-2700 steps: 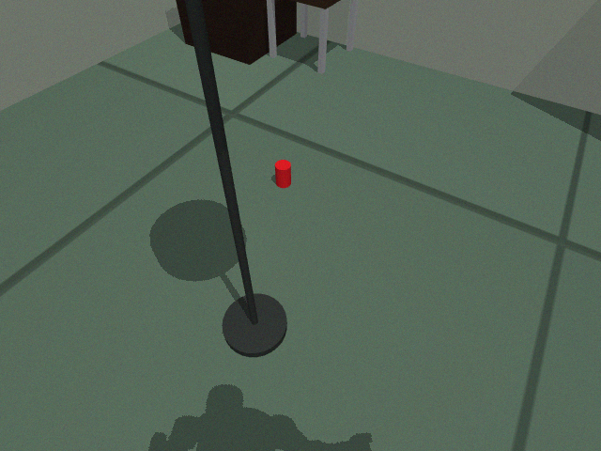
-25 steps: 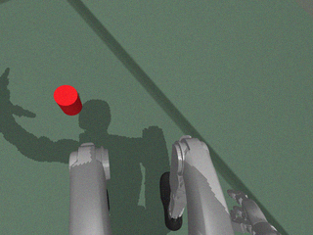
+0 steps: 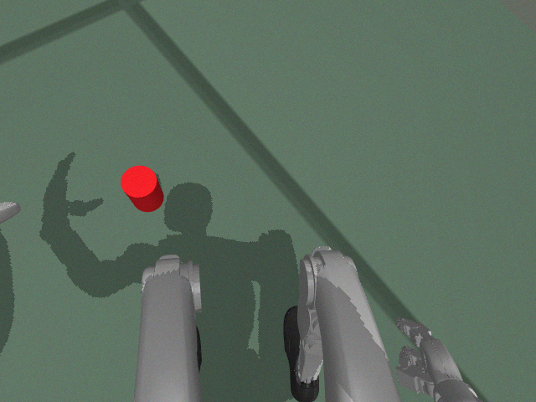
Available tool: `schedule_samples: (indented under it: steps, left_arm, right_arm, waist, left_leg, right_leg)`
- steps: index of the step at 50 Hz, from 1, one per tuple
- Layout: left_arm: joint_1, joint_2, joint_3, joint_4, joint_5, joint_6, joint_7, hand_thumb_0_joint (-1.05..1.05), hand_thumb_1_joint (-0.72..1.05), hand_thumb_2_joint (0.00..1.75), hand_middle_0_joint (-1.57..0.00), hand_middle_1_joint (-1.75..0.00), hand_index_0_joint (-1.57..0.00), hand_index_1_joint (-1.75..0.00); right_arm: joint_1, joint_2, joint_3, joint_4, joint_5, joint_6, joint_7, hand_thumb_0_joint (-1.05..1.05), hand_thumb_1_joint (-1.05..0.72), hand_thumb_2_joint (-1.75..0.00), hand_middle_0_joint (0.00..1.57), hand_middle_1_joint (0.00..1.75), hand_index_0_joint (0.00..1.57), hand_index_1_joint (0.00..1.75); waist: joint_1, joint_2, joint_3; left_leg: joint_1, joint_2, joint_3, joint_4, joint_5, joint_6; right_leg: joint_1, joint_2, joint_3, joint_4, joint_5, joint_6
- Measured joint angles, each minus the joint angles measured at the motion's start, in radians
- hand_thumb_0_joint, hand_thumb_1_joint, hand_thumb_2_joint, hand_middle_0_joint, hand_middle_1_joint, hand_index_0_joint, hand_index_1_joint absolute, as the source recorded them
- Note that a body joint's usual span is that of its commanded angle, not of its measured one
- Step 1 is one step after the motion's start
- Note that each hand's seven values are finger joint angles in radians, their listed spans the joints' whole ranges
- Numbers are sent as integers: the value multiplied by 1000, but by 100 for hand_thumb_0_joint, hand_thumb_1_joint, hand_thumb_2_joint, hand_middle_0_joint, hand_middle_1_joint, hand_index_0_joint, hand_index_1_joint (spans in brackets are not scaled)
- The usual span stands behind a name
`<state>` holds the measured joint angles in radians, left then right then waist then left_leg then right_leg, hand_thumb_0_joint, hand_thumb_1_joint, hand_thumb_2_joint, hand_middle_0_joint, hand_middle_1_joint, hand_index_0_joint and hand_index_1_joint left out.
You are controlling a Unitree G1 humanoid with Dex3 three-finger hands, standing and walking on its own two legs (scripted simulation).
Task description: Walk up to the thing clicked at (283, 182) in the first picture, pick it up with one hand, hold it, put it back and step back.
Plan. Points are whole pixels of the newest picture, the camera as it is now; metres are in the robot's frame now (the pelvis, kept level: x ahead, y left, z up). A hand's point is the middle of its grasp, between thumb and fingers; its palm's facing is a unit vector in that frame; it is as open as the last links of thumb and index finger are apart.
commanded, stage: stand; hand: left
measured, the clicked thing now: (144, 190) +0.51 +0.24 -0.36
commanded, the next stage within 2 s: none
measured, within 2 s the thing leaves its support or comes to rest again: neither
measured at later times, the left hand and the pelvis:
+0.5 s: hand out of the picture +0.25 +0.25 +0.18, palm faces +0.17 -0.96 -0.21, open 7.5 cm; pelvis +0.07 +0.00 +0.25, yaw +6 degrees
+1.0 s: hand out of the picture +0.22 +0.20 +0.24, palm faces +0.18 -0.96 -0.21, open 7.4 cm; pelvis +0.09 +0.00 +0.29, yaw +7 degrees
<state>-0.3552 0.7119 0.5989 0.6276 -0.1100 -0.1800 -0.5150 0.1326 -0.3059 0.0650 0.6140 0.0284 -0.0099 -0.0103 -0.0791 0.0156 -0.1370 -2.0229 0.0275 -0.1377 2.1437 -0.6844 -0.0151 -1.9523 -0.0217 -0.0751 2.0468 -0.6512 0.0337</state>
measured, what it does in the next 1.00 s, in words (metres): rises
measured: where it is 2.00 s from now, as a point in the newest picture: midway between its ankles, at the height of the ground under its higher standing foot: (245, 379)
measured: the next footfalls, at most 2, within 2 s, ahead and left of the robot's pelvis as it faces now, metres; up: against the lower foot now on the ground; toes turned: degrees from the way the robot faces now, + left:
none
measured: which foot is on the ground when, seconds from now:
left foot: down 0.00-1.00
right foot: down 0.00-1.00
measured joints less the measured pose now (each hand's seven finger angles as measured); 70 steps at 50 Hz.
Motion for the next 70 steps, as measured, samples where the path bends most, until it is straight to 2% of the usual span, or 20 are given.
schedule_samples:
  steps: [4,7,11,15,23,29,35,41,49,58,70]
  left_arm:
    - [194,-102,-98,-252,-35,206,95,-1,22,80,-20,-30,-20,-30]
    - [299,-167,-164,-380,-39,332,181,0,44,84,-21,-30,-20,-30]
    - [395,-222,-239,-443,-14,445,296,0,66,87,-21,-30,-20,-30]
    - [460,-265,-303,-447,15,529,383,1,79,89,-21,-30,-20,-30]
    - [581,-344,-417,-505,25,611,459,1,88,90,-20,-30,-20,-30]
    - [714,-411,-485,-629,28,629,517,1,90,90,-21,-30,-20,-30]
    - [840,-465,-548,-760,28,649,547,1,90,90,-21,-30,-20,-30]
    - [884,-490,-573,-794,38,653,552,1,90,90,-21,-30,-20,-30]
    - [858,-488,-558,-756,50,635,540,1,90,90,-21,-30,-20,-30]
    - [861,-492,-568,-751,53,621,532,1,90,90,-21,-30,-20,-30]
    - [864,-488,-564,-752,51,618,537,1,90,90,-21,-30,-20,-30]
  right_arm:
    - [-2,32,-12,-34,49,8,-20,1,-90,-89,20,30,20,30]
    - [-2,49,-16,-51,65,3,-33,1,-91,-90,20,30,20,30]
    - [-4,65,-20,-64,61,-30,-56,1,-91,-90,20,30,20,30]
    - [-3,70,-23,-75,47,-85,-82,1,-91,-90,20,30,20,30]
    - [63,70,-21,-78,17,-177,-135,1,-91,-90,20,30,20,30]
    - [141,78,-29,-86,5,-186,-154,1,-90,-90,20,30,20,30]
    - [191,88,-36,-91,0,-174,-161,1,-90,-90,20,30,20,30]
    - [192,103,-32,-91,-6,-168,-161,1,-90,-90,20,30,20,30]
    - [149,101,-27,-97,-18,-191,-158,1,-90,-90,20,30,20,30]
    - [130,83,-39,-92,-18,-211,-163,1,-90,-90,20,30,20,30]
    - [151,91,-39,-82,-14,-211,-163,1,-90,-90,20,30,20,30]
  waist:
    - [25,9,-9]
    - [44,9,-24]
    - [55,8,-46]
    - [47,14,-55]
    - [22,6,-58]
    - [3,13,-55]
    - [6,38,-60]
    - [24,49,-51]
    - [44,35,-18]
    - [43,28,-18]
    - [38,31,-14]
  left_leg:
    - [151,10,14,-157,18,-1]
    - [275,9,20,-289,41,-4]
    - [451,6,26,-448,66,-7]
    - [625,6,30,-587,86,-6]
    - [947,16,46,-842,124,-4]
    - [1138,22,63,-995,150,0]
    - [1248,24,80,-1078,163,4]
    - [1300,20,83,-1113,172,3]
    - [1313,16,74,-1120,185,-5]
    - [1323,16,70,-1127,192,-8]
    - [1323,17,76,-1128,189,-5]
  right_leg:
    - [144,2,0,-151,18,-4]
    - [268,-4,-5,-276,36,-10]
    - [446,-10,-11,-431,54,-15]
    - [624,-12,-17,-572,73,-13]
    - [947,-3,-16,-838,121,-9]
    - [1135,3,-7,-996,154,-7]
    - [1239,4,5,-1078,170,-4]
    - [1286,0,6,-1103,174,-5]
    - [1297,-4,-2,-1096,175,-12]
    - [1309,-3,-7,-1103,179,-16]
    - [1307,-2,0,-1107,181,-12]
